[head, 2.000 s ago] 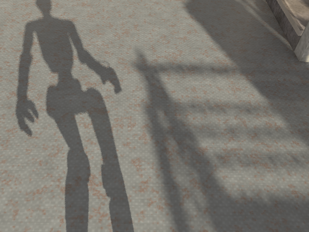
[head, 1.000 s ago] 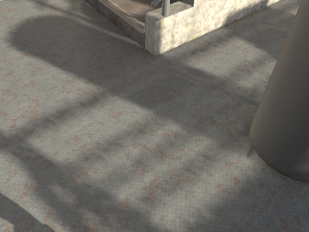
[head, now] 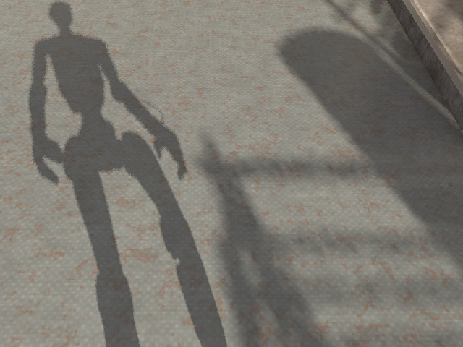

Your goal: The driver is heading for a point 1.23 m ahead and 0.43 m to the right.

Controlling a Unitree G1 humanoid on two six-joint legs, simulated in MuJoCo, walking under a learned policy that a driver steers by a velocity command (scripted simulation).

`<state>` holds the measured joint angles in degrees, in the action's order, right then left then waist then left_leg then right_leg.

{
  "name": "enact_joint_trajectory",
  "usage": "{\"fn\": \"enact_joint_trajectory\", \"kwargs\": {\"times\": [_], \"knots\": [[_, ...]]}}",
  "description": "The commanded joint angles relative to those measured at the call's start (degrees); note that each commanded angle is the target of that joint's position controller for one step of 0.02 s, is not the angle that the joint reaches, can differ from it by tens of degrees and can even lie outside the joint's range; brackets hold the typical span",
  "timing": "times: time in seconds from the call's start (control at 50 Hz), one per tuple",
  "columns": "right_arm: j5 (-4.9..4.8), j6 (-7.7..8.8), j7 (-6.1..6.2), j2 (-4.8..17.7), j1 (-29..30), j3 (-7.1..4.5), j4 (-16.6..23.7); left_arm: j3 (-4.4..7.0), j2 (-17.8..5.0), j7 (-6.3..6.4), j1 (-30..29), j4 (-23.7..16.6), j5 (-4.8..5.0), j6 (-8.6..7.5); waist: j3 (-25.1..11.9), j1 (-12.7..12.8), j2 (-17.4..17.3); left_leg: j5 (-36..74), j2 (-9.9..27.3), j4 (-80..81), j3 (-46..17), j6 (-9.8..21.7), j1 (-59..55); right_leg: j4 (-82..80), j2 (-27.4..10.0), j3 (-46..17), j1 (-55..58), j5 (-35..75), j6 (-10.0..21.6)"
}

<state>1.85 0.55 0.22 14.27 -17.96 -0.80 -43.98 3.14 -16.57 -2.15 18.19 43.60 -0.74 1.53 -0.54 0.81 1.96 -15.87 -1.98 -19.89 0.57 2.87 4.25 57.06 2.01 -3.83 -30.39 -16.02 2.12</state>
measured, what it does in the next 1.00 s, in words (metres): walks ahead, turning right: right foot, then left foot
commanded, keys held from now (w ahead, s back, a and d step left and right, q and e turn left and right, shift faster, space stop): w+e+shift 0.62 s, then w+shift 0.12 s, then w+q+shift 0.26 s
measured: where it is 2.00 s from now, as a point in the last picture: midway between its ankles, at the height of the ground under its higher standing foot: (401, 151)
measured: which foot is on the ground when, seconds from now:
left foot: down 0.00-0.40, up 0.42-0.82, down 0.84-1.00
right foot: up 0.00-0.36, down 0.38-0.82, up 0.84-1.00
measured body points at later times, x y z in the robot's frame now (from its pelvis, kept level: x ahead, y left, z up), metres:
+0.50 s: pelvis +0.29 -0.13 -0.04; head +0.33 -0.13 +0.41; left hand +0.52 +0.08 -0.15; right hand +0.25 -0.39 -0.16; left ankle +0.18 +0.08 -0.61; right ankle +0.32 -0.17 -0.74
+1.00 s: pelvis +0.74 -0.34 -0.01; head +0.75 -0.36 +0.44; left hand +1.02 -0.23 -0.10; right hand +0.57 -0.58 -0.14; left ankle +0.81 -0.29 -0.74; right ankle +0.61 -0.38 -0.64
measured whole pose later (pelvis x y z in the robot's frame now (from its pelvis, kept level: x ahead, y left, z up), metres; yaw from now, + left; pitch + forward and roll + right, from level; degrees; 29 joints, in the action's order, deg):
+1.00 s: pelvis +0.74 -0.34 -0.01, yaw -34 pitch +0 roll +2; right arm 1.0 3.6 -0.7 17.9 -24.7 -3.4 -49.6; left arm 0.4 -16.7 -1.2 9.2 41.9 -3.9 -4.8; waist 1.7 -2.8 1.1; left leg -12.3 -6.9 -27.6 -1.4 4.9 15.8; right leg 73.6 2.0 -3.0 -25.7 -17.9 3.9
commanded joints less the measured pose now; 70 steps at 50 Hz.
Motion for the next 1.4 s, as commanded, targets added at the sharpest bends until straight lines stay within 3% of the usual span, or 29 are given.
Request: {"fn": "enact_joint_trajectory", "kwargs": {"times": [0.02,0.24,0.32,0.36,0.38,0.4,0.42,0.44,0.48,0.52,0.62,0.76,0.8,0.82,0.84,0.86,0.88,0.94,1.0,1.06,1.12,1.18,1.22,1.24,1.26,1.28,1.32,1.34,1.4], "knots": [[-0.42,3.33,0.69,8.2,2.8,-2.42,3.3,2.32,-6.1,-1.21,-3.9,-3.3,-0.64,-1.32,5.3,-0.7,-9.1,-12.6,15.0,16.1,-10.3,3.9,-3.5,8.5,-2.5,-1.4,-16.4,6.1,-1.1],[0.47,5.54,0.71,8.2,-6.8,-2.61,-3.1,0.51,-3.0,-4.06,-19.6,-8.7,-1.27,-1.06,13.1,-5.3,-5.5,3.8,16.3,18.7,7.6,2.8,-10.6,-2.3,-6.8,7.9,-25.4,10.9,2.3],[0.77,5.19,1.44,10.3,-7.4,-2.6,-4.9,-0.85,-1.8,-3.39,-19.1,-10.5,-0.48,-1.08,8.1,-2.1,-7.3,63.4,16.7,6.4,15.4,0.8,-13.6,-11.2,-0.7,17.5,-9.2,4.4,8.5],[1.4,3.39,2.11,14.4,-5.6,-3.7,-4.2,0.67,-5.3,-2.53,-4.2,-7.1,0.08,-1.45,-2.0,6.4,-10.5,84.4,19.0,-15.5,15.2,1.5,-12.3,-10.8,4.5,17.5,8.1,-4.7,11.2],[0.88,3.16,1.75,15.8,-3.7,-4.08,-3.0,2.41,-8.8,-1.76,7.7,-3.5,-0.14,-2.18,-8.4,11.9,-9.1,77.3,18.6,-31.8,14.1,1.9,-3.2,-15.3,6.3,13.6,25.6,-5.1,13.0],[1.03,3.74,0.77,12.0,-3.8,-3.18,-2.5,4.36,-13.4,-0.34,12.6,-1.1,-0.51,-2.1,-10.9,12.0,-1.4,37.5,13.0,-51.0,13.4,0.5,12.2,-21.2,-0.2,0.7,40.6,-12.9,14.8],[-0.33,5.34,-0.78,5.3,-1.9,-1.46,3.7,5.74,-19.4,0.22,7.4,-2.3,-0.79,-1.16,-13.0,5.6,13.9,-9.5,-0.6,-72.6,6.8,-3.3,38.6,-35.0,-15.2,-36.7,52.6,-27.1,24.1],[0.14,6.75,-0.8,9.4,7.5,-1.74,6.6,5.71,-17.8,0.37,8.9,-3.1,-0.07,-1.07,-13.2,9.5,2.0,-3.1,1.6,-74.0,-4.9,-2.0,45.8,-40.7,-15.9,-43.3,52.8,-22.4,22.9],[-0.03,7.87,-0.67,8.2,7.5,-0.88,7.3,4.83,-14.1,1.56,7.7,-0.6,-0.36,-2.06,-2.0,3.9,-5.6,0.4,7.1,-64.1,-5.0,-1.6,43.5,-43.0,-14.3,-32.9,37.7,-8.7,18.6],[2.0,5.75,-0.85,7.4,4.0,-0.4,6.4,3.34,-10.8,2.3,1.8,-1.6,-0.33,-3.34,2.1,-1.7,-6.2,-2.0,9.5,-58.0,-5.0,-3.3,37.1,-43.8,-8.6,-22.7,24.5,-3.7,17.3],[1.84,2.67,-1.74,6.3,15.9,0.51,12.3,2.45,-9.7,1.62,2.7,-1.8,0.58,-5.99,9.7,-0.9,-2.9,5.5,9.7,-37.5,0.4,-7.1,35.3,-50.1,-2.1,-16.0,9.2,7.0,16.7],[0.41,4.03,-2.15,6.6,18.2,0.48,11.7,2.74,-12.0,2.16,7.3,2.4,1.36,-7.72,2.0,2.3,0.9,24.7,1.9,-10.6,4.0,-0.3,19.4,-45.7,-4.9,-10.7,29.8,50.6,9.6],[-0.7,4.07,-0.78,11.5,5.3,-1.84,7.9,3.32,-14.9,2.58,5.9,2.8,-1.13,-7.41,-5.8,-4.5,4.2,14.1,-1.6,-12.0,4.2,1.6,9.3,-30.0,-7.3,-9.5,37.4,68.7,7.3],[-1.27,3.71,0.27,13.1,-7.5,-2.94,4.1,3.42,-14.8,2.83,2.4,2.8,-2.44,-6.63,-10.0,-12.1,3.7,10.9,-1.2,-10.5,5.2,2.5,-1.1,-14.5,-6.4,-6.3,34.6,68.9,6.4],[-0.85,3.23,1.49,16.3,-19.4,-4.26,1.2,2.58,-11.2,3.16,0.0,2.4,-3.14,-6.65,-14.3,-17.4,0.5,-1.2,4.8,-16.0,-1.2,4.5,-14.3,8.0,-3.3,-3.8,23.4,54.4,5.8],[1.52,3.58,1.03,22.4,-17.4,-5.76,0.4,0.05,-0.7,1.6,10.1,-0.8,0.48,-7.32,-19.0,-6.7,-25.2,-12.6,21.1,-6.6,-40.1,15.7,-28.2,32.5,9.9,-3.5,-1.4,-4.2,1.6],[-0.07,3.12,-0.6,16.4,-11.3,-5.32,1.2,-0.63,-4.5,1.77,6.8,-0.5,-0.73,-8.25,-17.1,-7.0,-18.6,-17.7,20.2,3.6,-55.6,17.1,-26.2,32.7,6.7,-4.1,-9.6,-7.3,3.5],[-0.82,3.66,-1.49,7.7,-6.7,-3.59,-0.9,-1.19,-6.4,1.29,-9.4,-4.7,-2.89,-8.22,-1.7,-4.8,0.6,-6.1,12.9,4.8,-33.8,13.0,-4.4,21.1,-2.0,-2.9,-8.5,0.4,3.0],[-1.3,4.55,-0.75,8.0,-9.2,-3.3,-4.3,-2.9,-3.3,0.58,-10.1,-8.1,-4.24,-6.47,3.2,-0.1,-3.7,-1.4,9.5,7.4,-29.1,14.2,4.7,11.7,-4.8,-2.2,-9.3,-4.4,-0.1],[-1.15,5.01,-0.38,10.2,-6.2,-4.19,-2.6,-4.42,-3.1,-0.4,-18.8,-12.5,-2.89,-6.63,7.3,0.0,-4.1,1.3,7.2,13.8,-24.0,13.6,17.5,-7.4,-6.4,0.9,-2.6,5.0,-3.1],[-2.25,5.35,-1.42,12.6,-6.2,-5.43,-2.0,-4.89,-2.4,-0.88,-22.2,-13.1,-1.05,-6.6,5.6,-2.2,-5.3,10.1,5.7,16.5,-21.1,10.4,22.6,-19.5,-3.5,4.3,13.4,19.3,-3.7],[-2.76,4.78,-1.35,13.7,-9.2,-6.23,-3.0,-3.52,-5.2,0.42,-21.2,-12.6,-1.37,-7.22,3.3,-2.8,-4.8,22.3,6.6,8.1,-21.6,7.4,10.7,-26.6,-2.4,3.5,15.4,18.1,-2.7],[-1.72,4.66,-1.42,15.8,-7.8,-6.72,-2.4,-1.44,-8.5,1.93,-8.4,-9.0,-1.66,-7.7,-6.5,3.6,-2.2,35.8,3.2,-13.2,-18.3,5.1,9.0,-27.1,-0.8,4.3,30.0,8.6,-1.6],[-1.38,5.07,-1.55,14.6,-6.1,-6.59,-2.6,0.06,-11.7,3.46,2.6,-7.0,-1.56,-7.93,-10.8,9.7,-2.5,29.9,0.2,-28.1,-16.9,3.7,18.9,-25.9,-6.7,-0.7,43.5,-1.3,-0.7],[-2.64,5.64,-1.25,4.1,-7.6,-4.02,-0.3,1.4,-15.7,4.39,11.3,-5.9,-4.15,-7.87,-19.0,9.8,11.1,-8.1,-4.4,-48.6,-11.3,3.4,32.7,-30.7,-25.1,-23.6,57.5,-22.7,2.8],[-3.94,4.88,-0.97,4.6,-11.4,-3.18,2.2,2.07,-17.6,4.12,7.4,-6.2,-3.78,-7.13,-23.2,4.7,20.4,-11.7,-3.0,-59.8,-8.1,3.9,39.7,-43.1,-31.4,-49.9,54.7,-35.9,7.7],[-0.67,3.04,-1.26,8.9,0.1,-3.59,1.6,0.55,-7.1,3.54,-2.1,-6.4,-2.93,-7.16,-5.5,3.8,1.6,-0.6,4.1,-58.4,-4.8,3.8,43.5,-44.0,-25.4,-30.3,38.8,-25.6,6.8],[-0.16,2.51,-1.89,7.5,2.8,-3.47,1.7,0.07,-5.5,3.3,0.2,-4.6,-2.54,-7.21,-0.2,3.9,0.4,0.4,6.6,-54.0,-5.6,3.1,40.3,-43.3,-21.4,-17.8,32.7,-8.0,3.4],[0.75,0.25,-4.03,4.3,7.2,-2.85,5.2,-1.48,-0.5,2.3,2.1,-0.5,-1.37,-8.44,2.0,0.7,3.7,-1.5,7.1,-52.1,-4.7,1.7,42.3,-42.8,-18.5,-7.8,29.7,20.7,4.7]]}}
